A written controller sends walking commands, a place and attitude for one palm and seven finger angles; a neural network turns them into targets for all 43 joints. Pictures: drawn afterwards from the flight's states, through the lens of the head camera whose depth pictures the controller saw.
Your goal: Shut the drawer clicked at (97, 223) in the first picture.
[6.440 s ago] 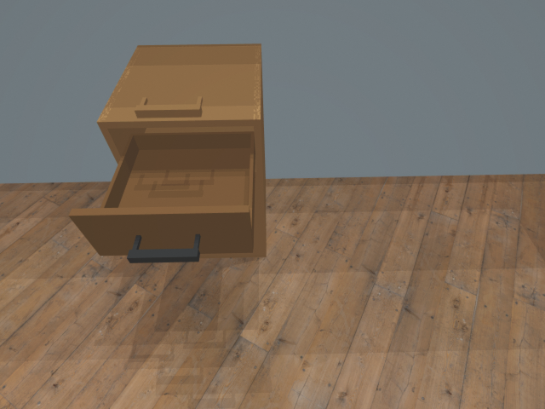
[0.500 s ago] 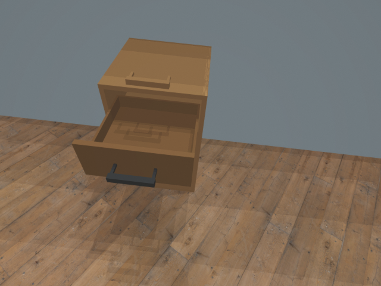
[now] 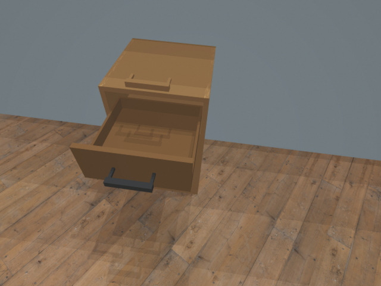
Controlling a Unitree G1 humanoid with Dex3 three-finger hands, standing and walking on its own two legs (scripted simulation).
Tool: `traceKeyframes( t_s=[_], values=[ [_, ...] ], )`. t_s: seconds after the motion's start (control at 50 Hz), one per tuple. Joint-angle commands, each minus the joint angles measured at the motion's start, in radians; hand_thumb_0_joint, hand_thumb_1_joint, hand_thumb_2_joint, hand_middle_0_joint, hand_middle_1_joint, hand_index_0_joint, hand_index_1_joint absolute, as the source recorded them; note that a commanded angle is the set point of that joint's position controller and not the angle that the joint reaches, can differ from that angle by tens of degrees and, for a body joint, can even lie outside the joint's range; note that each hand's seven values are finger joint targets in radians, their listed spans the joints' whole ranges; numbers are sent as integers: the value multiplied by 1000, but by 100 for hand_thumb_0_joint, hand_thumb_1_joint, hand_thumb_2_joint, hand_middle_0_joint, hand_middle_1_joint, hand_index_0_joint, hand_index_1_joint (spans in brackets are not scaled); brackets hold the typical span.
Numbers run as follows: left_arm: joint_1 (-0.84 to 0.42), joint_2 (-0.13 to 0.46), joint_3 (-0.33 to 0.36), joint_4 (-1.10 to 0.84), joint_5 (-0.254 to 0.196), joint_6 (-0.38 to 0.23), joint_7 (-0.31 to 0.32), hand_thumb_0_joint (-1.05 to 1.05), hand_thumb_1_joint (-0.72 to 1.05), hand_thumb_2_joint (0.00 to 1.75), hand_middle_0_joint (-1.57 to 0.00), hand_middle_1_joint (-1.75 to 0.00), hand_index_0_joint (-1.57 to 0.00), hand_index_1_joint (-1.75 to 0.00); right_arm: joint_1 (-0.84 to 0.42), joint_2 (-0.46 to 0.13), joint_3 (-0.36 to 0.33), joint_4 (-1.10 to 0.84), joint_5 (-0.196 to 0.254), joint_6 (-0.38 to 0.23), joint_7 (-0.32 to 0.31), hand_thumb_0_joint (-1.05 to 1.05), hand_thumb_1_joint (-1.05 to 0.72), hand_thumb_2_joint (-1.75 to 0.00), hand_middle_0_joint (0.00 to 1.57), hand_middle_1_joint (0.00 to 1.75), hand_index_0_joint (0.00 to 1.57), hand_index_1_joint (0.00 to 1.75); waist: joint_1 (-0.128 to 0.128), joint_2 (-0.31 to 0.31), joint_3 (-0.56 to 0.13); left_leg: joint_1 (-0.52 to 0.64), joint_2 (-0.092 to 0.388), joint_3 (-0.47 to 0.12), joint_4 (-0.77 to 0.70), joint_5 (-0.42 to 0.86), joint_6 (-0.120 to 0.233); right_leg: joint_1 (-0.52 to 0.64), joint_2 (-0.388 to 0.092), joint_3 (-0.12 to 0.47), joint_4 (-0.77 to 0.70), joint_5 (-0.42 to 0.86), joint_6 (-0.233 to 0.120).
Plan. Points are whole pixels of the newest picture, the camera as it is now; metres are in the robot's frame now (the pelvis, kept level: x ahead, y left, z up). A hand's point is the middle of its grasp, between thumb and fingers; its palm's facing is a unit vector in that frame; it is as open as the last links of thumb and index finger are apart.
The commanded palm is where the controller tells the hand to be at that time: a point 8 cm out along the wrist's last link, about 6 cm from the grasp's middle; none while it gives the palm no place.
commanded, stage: shuffle to correct the standing spot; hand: left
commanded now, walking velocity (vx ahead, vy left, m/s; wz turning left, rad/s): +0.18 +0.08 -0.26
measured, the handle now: (130, 179) +0.45 +0.23 -0.16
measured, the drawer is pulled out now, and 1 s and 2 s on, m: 0.30 0.30 0.30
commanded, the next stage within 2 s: come to a stop and stand still in 0.62 s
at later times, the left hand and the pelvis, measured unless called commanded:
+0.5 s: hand out of the picture +0.13 +0.21 -0.17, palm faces +0.06 -0.97 -0.24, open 7.3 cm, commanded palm none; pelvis +0.07 +0.02 -0.01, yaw +0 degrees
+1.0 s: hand (88, 274) +0.17 +0.26 -0.17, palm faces +0.00 -0.98 -0.20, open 7.4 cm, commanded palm none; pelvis +0.14 +0.09 +0.00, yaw -2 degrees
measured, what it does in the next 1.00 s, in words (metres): walks ahead: right foot, then left foot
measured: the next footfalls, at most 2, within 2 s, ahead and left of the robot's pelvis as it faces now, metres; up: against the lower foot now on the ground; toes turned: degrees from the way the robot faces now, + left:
right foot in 0.42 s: +0.14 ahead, -0.10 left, +0.00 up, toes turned -6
left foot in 0.72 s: +0.22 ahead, +0.20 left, +0.00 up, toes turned +3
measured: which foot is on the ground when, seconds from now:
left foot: down 0.00-0.42, up 0.44-0.70, down 0.72-1.00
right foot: down 0.00-0.22, up 0.24-0.40, down 0.42-0.72, up 0.74-1.00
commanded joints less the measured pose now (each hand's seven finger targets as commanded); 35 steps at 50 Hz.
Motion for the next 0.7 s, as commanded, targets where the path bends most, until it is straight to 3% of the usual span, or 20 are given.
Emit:
traceKeyframes(
  t_s=[0.0,0.1,0.16,0.18,0.2,0.24,0.28,0.34,0.36,0.38,0.4,0.42,0.44,0.46,0.48,0.52,0.54,0.62,0.66,0.68],
  values=[
    [37,122,38,-55,-3,-19,0,0,90,90,-20,-30,-20,-30,85,-75,-18,-26,0,-17,0,0,-90,-90,20,30,20,30,-22,-25,133,-135,64,-36,-49,-35,9,-52,-143,227,-139,-77,-116],
    [59,118,50,-56,-3,-24,1,0,90,90,-20,-30,-20,-30,124,-63,-18,-25,0,-34,-3,0,-90,-90,20,30,20,30,-23,-36,80,-122,62,-15,-28,21,10,-5,-148,228,-67,101,-139],
    [15,85,43,-73,-1,-24,-2,0,90,90,-20,-30,-20,-30,200,-87,-22,2,-3,-44,-10,0,-90,-90,20,30,20,30,-57,95,59,17,144,-102,-96,228,52,-110,-64,83,122,177,-110],
    [-28,62,37,-94,1,-28,-3,0,90,90,-20,-30,-20,-30,248,-109,-27,15,-6,-46,-16,0,-90,-90,20,30,20,30,-77,170,75,91,213,-182,-136,391,100,-216,-13,1,243,86,-84],
    [-85,53,31,-119,4,-30,-1,0,90,90,-20,-30,-20,-30,286,-108,-27,28,-10,-45,-18,0,-90,-90,20,30,20,30,-94,219,128,160,285,-251,-169,568,157,-363,-1,-50,355,-191,-63],
    [-143,69,36,-143,5,-28,2,0,90,90,-20,-30,-20,-30,292,-90,-16,21,-16,-43,-18,0,-90,-90,20,30,20,30,-93,149,164,208,337,-283,-150,766,227,-468,-38,-50,465,-323,-57],
    [-166,59,41,-154,-1,-25,-6,0,90,90,-20,-30,-20,-30,239,-97,-17,4,-19,-44,-15,0,-90,-90,20,30,20,30,-64,97,187,130,311,-219,-139,831,213,-394,-66,-72,425,-307,-63],
    [3,61,50,-114,-5,-30,-10,0,90,90,-20,-30,-20,-30,130,-132,-19,-26,-1,-45,-12,0,-90,-90,20,30,20,30,62,54,99,-41,204,-68,41,991,128,-12,-23,-125,160,-77,-78],
    [143,91,62,-75,-4,-38,-8,0,90,90,-20,-30,-20,-30,98,-146,-25,-41,9,-50,-7,0,-90,-90,20,30,20,30,127,34,28,-121,147,-21,207,886,88,171,-45,-74,37,114,-91],
    [236,173,78,-44,-2,-52,4,0,90,90,-20,-30,-20,-30,101,-104,-27,-62,23,-57,0,0,-90,-90,20,30,20,30,140,-150,-53,-310,38,13,442,506,36,344,-246,219,-52,341,-185],
    [232,229,87,-44,-15,-49,8,0,90,90,-20,-30,-20,-30,108,-73,-33,-78,17,-54,5,0,-90,-90,20,30,20,30,101,-221,-82,-438,-38,21,727,-183,-5,355,-485,492,-183,538,-319],
    [161,242,92,-74,-17,-39,13,0,90,90,-20,-30,-20,-30,100,-70,-40,-81,8,-36,4,0,-90,-90,20,30,20,30,76,-130,-47,-486,14,-89,831,-228,-6,256,-518,541,-235,282,-369],
    [65,237,95,-113,-11,-28,19,0,90,90,-20,-30,-20,-30,72,-43,-41,-100,5,-27,13,0,-90,-90,20,30,20,30,47,-40,55,-520,42,-116,836,-234,0,100,-507,512,-270,-20,-347],
    [-11,201,85,-130,-3,-27,20,0,90,90,-20,-30,-20,-30,48,-29,-40,-95,-5,-12,25,0,-90,-90,20,30,20,30,23,-113,151,-528,86,-121,843,-183,-4,-51,-466,435,-317,-217,-291],
    [-63,159,72,-145,5,-29,21,0,90,90,-20,-30,-20,-30,63,-29,-43,-93,-12,0,36,0,-90,-90,20,30,20,30,-16,-146,181,-489,105,-127,816,-115,-10,-162,-415,330,-337,-260,-236],
    [-103,158,71,-155,12,-38,14,0,90,90,-20,-30,-20,-30,110,-9,-43,-96,-10,11,46,0,-90,-90,20,30,20,30,-58,-187,152,-384,97,-78,675,-29,-26,-246,-339,151,-353,-181,-168],
    [-108,174,75,-159,15,-43,12,0,90,90,-20,-30,-20,-30,116,0,-44,-97,-5,7,50,0,-90,-90,20,30,20,30,-66,-121,121,-306,97,-60,552,-15,-33,-275,-322,108,-341,-122,-159],
    [-90,235,96,-152,10,-36,-6,0,90,90,-20,-30,-20,-30,153,3,-43,-96,-1,-22,46,0,-90,-90,20,30,20,30,-58,-93,52,-103,14,66,147,106,-57,-214,-253,31,-216,-105,-118],
    [-88,208,88,-148,8,-23,-14,0,90,90,-20,-30,-20,-30,219,-32,-44,-81,-2,-34,40,0,-90,-90,20,30,20,30,-73,9,48,-12,2,53,-3,105,-68,-235,-186,-2,-51,-188,-87],
    [-83,158,80,-157,3,-15,-18,0,90,90,-20,-30,-20,-30,265,-93,-57,-81,-8,-41,33,0,-90,-90,20,30,20,30,-83,190,31,1,98,-83,-110,67,-42,-260,-114,-51,148,-233,-57]
  ],
)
